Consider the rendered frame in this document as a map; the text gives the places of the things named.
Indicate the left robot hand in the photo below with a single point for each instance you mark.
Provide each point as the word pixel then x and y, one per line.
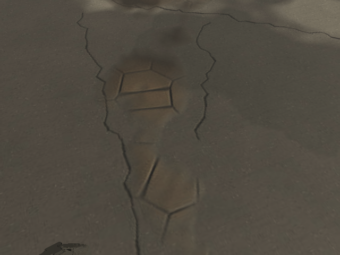
pixel 66 249

